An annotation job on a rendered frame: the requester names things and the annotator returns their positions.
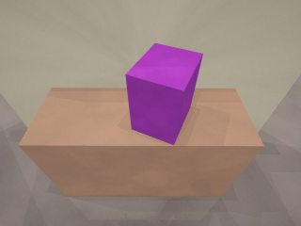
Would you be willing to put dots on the pedestal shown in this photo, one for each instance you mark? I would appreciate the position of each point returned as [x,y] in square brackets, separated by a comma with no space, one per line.
[82,139]

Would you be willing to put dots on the carton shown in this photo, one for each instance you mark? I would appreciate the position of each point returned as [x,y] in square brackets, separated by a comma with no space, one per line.
[160,88]

